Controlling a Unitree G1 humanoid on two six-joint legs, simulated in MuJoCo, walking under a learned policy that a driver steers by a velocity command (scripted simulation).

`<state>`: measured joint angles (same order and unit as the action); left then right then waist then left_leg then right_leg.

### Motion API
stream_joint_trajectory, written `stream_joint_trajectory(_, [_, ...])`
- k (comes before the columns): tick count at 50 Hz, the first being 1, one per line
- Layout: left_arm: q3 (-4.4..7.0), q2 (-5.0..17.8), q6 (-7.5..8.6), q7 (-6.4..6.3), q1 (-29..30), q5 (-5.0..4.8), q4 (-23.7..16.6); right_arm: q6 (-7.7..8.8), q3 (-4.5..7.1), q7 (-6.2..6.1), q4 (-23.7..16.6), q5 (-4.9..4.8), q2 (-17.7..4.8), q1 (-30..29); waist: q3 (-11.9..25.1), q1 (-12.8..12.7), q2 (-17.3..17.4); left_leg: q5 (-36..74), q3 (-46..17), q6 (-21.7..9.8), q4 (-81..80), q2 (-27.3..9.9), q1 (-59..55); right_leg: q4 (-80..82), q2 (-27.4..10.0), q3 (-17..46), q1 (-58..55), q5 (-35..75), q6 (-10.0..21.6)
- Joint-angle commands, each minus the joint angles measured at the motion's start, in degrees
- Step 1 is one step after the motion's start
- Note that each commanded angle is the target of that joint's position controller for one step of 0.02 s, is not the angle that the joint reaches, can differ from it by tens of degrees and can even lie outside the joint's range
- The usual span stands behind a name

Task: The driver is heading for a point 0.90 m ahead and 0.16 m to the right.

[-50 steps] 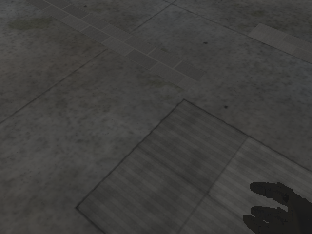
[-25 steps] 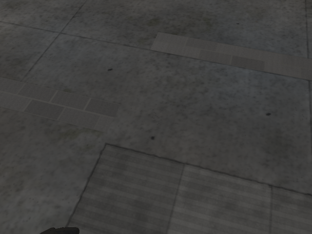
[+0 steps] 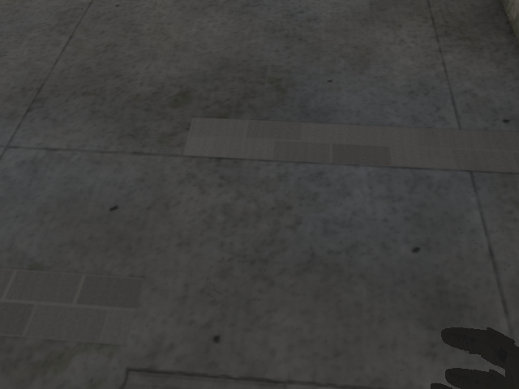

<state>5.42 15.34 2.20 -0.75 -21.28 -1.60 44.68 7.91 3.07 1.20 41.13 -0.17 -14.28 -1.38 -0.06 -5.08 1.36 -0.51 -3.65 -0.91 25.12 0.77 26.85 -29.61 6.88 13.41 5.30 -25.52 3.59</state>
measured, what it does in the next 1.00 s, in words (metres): walks ahead, turning right: right foot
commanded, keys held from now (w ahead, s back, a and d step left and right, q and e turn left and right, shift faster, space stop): w+e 0.72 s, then w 0.22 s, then w+q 0.06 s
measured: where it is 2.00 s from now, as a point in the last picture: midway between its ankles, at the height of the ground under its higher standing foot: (387, 271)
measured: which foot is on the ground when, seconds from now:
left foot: down 0.00-0.56, up 0.58-1.00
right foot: down 0.00-0.02, up 0.04-0.52, down 0.54-1.00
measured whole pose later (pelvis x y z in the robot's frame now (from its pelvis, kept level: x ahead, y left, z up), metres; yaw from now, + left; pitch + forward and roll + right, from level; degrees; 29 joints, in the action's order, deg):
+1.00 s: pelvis +0.51 -0.13 +0.01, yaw -30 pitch +2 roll -1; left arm 3.6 17.0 2.5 -0.3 -20.4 -0.6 42.4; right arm 6.1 1.8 2.3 39.4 0.0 -16.2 3.3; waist 0.0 -4.4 2.5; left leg -0.3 -1.3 0.3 30.0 -1.7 31.5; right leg -23.8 4.7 7.5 2.8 -23.0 2.6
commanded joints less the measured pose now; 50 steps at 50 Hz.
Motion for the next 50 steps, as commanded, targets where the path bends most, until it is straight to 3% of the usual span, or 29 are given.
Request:
stream_joint_trajectory(1, [-0.36, 0.98, 1.28, -0.17, -0.18, 0.07, -6.71, 0.73, 5.11, -1.05, -0.36, 2.18, -15.55, 19.52, 18.31, 9.79, 7.14, -9.51, -25.29, -11.85, -1.11, -19.92, -44.88, -30.67, -0.87, -1.54, 27.0, 7.07, -0.27])
stream_joint_trajectory(2, [-0.58, 3.58, 1.51, -0.23, -3.56, -0.96, -7.11, 0.21, 4.79, -0.71, 0.56, 0.92, -14.03, 20.79, 20.34, 8.63, 17.77, -22.59, -43.13, -15.77, -6.03, -26.35, -48.34, -41.54, -2.63, -2.69, 38.32, -8.82, -1.34])
stream_joint_trajectory(3, [0.46, 8.12, 1.14, -0.22, -0.84, -1.0, -6.3, -0.24, 3.41, -0.91, -0.82, 0.19, -8.71, 17.54, 12.87, 9.54, 10.14, -28.65, -37.0, -13.44, -7.42, -24.26, -42.22, -46.44, -5.97, -1.93, 41.96, -3.98, -2.01])
stream_joint_trajectory(4, [0.72, 8.87, 0.7, -0.18, 3.75, -0.23, -7.03, -0.94, 2.69, -1.13, -1.38, 0.27, -6.7, 14.82, 7.15, 9.55, 5.18, -24.87, -27.57, -10.82, -7.95, -21.46, -34.52, -46.6, -8.04, -4.45, 41.48, 0.72, -2.24])
stream_joint_trajectory(5, [0.8, 8.04, 0.59, -0.06, 6.17, 0.45, -7.89, -1.39, 2.26, -1.12, -1.19, 0.64, -5.95, 12.44, 3.47, 8.22, 2.9, -19.03, -21.55, -9.71, -9.5, -18.84, -27.45, -44.17, -9.69, -5.37, 39.82, 4.08, -2.19])
stream_joint_trajectory(7, [0.87, 6.05, 0.1, 0.48, 6.01, 0.16, -8.46, -1.35, 1.74, -1.05, -0.55, 1.01, -4.84, 11.05, 0.91, 6.01, 4.26, -11.56, -13.25, -8.7, -12.4, -15.52, -20.13, -40.52, -12.28, -6.1, 35.81, 7.19, -1.86])
stream_joint_trajectory(9, [0.48, 4.18, -0.44, 0.71, 6.13, -0.07, -9.19, -0.81, 2.13, -0.9, 0.34, 0.6, -5.72, 11.68, 0.69, 5.56, 4.64, -7.02, -8.5, -9.6, -14.58, -15.08, -18.7, -38.54, -13.02, -7.06, 35.87, 9.38, -2.31])
stream_joint_trajectory(13, [0.17, 3.86, -0.67, 0.83, 9.7, 0.16, -10.49, -0.75, 2.92, -1.25, 2.05, 0.66, -8.26, 12.96, 0.29, 5.85, 2.46, 1.59, -1.0, -10.03, -15.97, -15.49, -21.14, -30.08, -13.56, -6.89, 38.94, 18.33, -3.71])
stream_joint_trajectory(17, [-0.58, 2.8, -0.05, 2.2, 16.39, 0.23, -11.89, -1.55, 3.11, -1.64, 3.22, 0.27, -9.87, 14.76, -1.5, 8.43, 2.09, 3.86, 6.37, -8.16, -15.8, -14.24, -22.92, -17.19, -12.81, -10.47, 36.11, 27.79, -3.3])
stream_joint_trajectory(20, [-1.07, 2.28, 0.04, 3.27, 21.6, 0.09, -13.96, -2.39, 3.47, -1.74, 4.4, -0.31, -11.45, 17.71, -3.55, 10.39, 1.77, 4.16, 8.57, -7.73, -15.07, -15.79, -26.99, -11.11, -12.15, -13.0, 36.14, 26.79, -2.39])
stream_joint_trajectory(22, [-1.02, 2.68, -0.02, 3.9, 23.36, -0.03, -15.25, -3.12, 3.78, -1.71, 4.89, -0.84, -12.43, 18.64, -4.43, 10.4, 2.21, 8.3, 9.8, -7.15, -13.31, -17.06, -30.26, -8.49, -11.35, -14.64, 35.85, 22.57, -1.14])
stream_joint_trajectory(25, [0.43, 5.51, -0.51, 4.15, 18.97, 0.45, -15.4, -4.12, 4.56, -2.18, 4.67, -1.71, -15.1, 17.97, -0.3, 6.27, 5.19, 35.64, 13.46, -5.51, -2.21, -17.06, -32.47, -6.37, -6.23, -19.35, 25.2, 13.37, 2.34])
stream_joint_trajectory(26, [1.73, 7.58, -0.71, 3.96, 11.83, 0.41, -13.69, -4.55, 4.61, -2.41, 4.5, -1.97, -15.44, 17.35, 3.48, 1.91, 4.86, 41.62, 15.08, -4.5, 7.39, -15.86, -30.96, -3.17, -3.67, -20.55, 15.74, 14.43, 4.19])
stream_joint_trajectory(27, [3.61, 10.96, -1.01, 3.15, 1.64, 0.32, -10.96, -4.53, 4.0, -2.69, 4.06, -1.83, -14.01, 17.27, 8.55, -3.1, 2.97, 36.06, 16.31, -2.4, 21.03, -13.74, -22.04, -0.12, -3.02, -18.29, -0.76, 18.65, 6.59])
stream_joint_trajectory(28, [4.74, 16.61, -1.26, 1.95, -3.03, 0.03, -9.83, -3.89, 1.93, -2.38, 1.73, 0.88, -7.46, 19.32, 13.07, -1.55, -9.51, -5.82, 16.0, 0.47, 41.21, -8.22, 0.15, -0.54, -16.76, 3.65, -20.09, 20.06, 12.32])
stream_joint_trajectory(29, [4.2, 18.37, -0.13, 2.38, -2.0, 0.23, -11.99, -1.58, 0.57, -1.62, -1.27, 0.55, -5.96, 19.61, 22.49, 0.84, -15.83, -34.44, 3.52, 1.87, 55.14, 1.26, 16.05, 9.31, -26.92, 34.46, -30.19, 10.15, 22.45])
stream_joint_trajectory(30, [2.78, 13.28, 0.42, 2.69, -2.25, 0.65, -11.54, -0.09, 1.86, -0.79, -2.51, -1.6, -10.92, 12.76, 18.76, -2.48, -8.67, -29.61, -1.87, 1.2, 56.73, -2.14, 22.51, 11.96, -25.12, 28.54, -28.31, 9.22, 18.91])
stream_joint_trajectory(31, [2.05, 11.06, 0.83, 2.64, 0.17, 0.52, -11.1, 0.59, 1.56, -0.54, -3.3, -2.11, -10.76, 10.71, 11.82, -1.08, -7.13, -24.63, -0.97, 0.28, 52.85, -4.29, 23.0, 12.03, -22.9, 20.05, -20.58, 12.45, 16.64])
stream_joint_trajectory(32, [1.51, 9.77, 0.97, 2.54, 4.39, 0.4, -11.57, 0.67, 1.48, -1.02, -2.51, -0.81, -10.1, 10.96, 7.65, 2.0, -1.99, -20.87, -0.88, 0.57, 47.66, -6.63, 19.21, 12.39, -20.26, 14.08, -11.36, 17.33, 14.51])
stream_joint_trajectory(33, [0.9, 8.2, 1.08, 2.39, 7.51, 0.68, -12.22, 0.19, 1.97, -1.32, -2.21, 0.33, -10.8, 11.57, 5.22, 4.13, -2.49, -18.71, -0.9, 1.24, 43.4, -7.94, 15.15, 13.41, -18.43, 10.25, -4.35, 23.03, 13.66])
stream_joint_trajectory(34, [0.6, 7.82, 1.13, 2.14, 9.09, 1.15, -12.77, -0.56, 2.14, -1.21, -2.17, 0.55, -10.78, 12.56, 4.29, 5.73, -3.58, -17.39, -0.95, 1.84, 41.83, -8.42, 12.03, 14.82, -17.32, 8.79, 0.2, 25.56, 13.58])
stream_joint_trajectory(38, [0.89, 9.48, 1.53, 0.44, 7.92, 0.92, -10.65, -2.23, 1.09, -1.36, -3.03, 1.11, -7.67, 10.96, 2.56, 6.34, -3.74, -10.49, 0.82, 5.03, 30.93, -7.56, 10.25, 16.61, -15.29, 3.02, 7.77, 31.28, 13.37])
stream_joint_trajectory(42, [0.6, 9.66, 1.39, -0.29, 4.17, 0.69, -7.96, -1.86, -0.35, -0.51, -4.58, 0.52, -5.17, 2.69, 0.7, 2.18, -5.34, 5.72, 1.84, 5.08, 13.21, -4.92, 5.5, 16.2, -12.56, -1.56, 9.33, 23.9, 9.73])
stream_joint_trajectory(45, [0.61, 10.37, 1.44, -0.04, 0.91, 0.4, -5.92, -1.34, -0.19, 0.34, -6.06, -0.3, -6.4, -1.32, -1.0, 0.19, -5.84, 6.88, 1.31, 3.76, 7.7, -3.89, 5.3, 14.46, -15.02, 1.02, 5.91, 19.58, 9.34])
stream_joint_trajectory(46, [0.66, 10.77, 1.22, 0.2, 0.37, 0.85, -5.4, -1.04, 0.25, 0.63, -6.35, 0.2, -7.72, -1.86, -1.42, 0.02, -5.72, 5.4, 1.16, 2.99, 7.01, -3.69, 5.71, 13.19, -15.95, 2.21, 4.23, 19.9, 8.93])
stream_joint_trajectory(48, [0.68, 10.94, 0.85, 0.29, 0.33, 0.97, -4.75, -0.71, 0.69, 1.13, -6.59, 0.18, -8.55, -0.67, -1.48, 0.83, -7.09, 0.58, 1.48, 1.15, 5.22, -3.33, 6.15, 10.65, -17.93, 3.71, -0.21, 22.55, 7.95])
stream_joint_trajectory(50, [0.7, 11.14, 0.42, 0.29, 1.13, 1.06, -4.39, -0.62, 1.16, 1.32, -5.92, 0.1, -9.26, 3.03, -0.66, 2.83, -8.34, -3.75, 3.71, -1.33, 3.55, -1.96, 2.11, 6.43, -18.19, 2.56, -2.98, 33.08, 6.45])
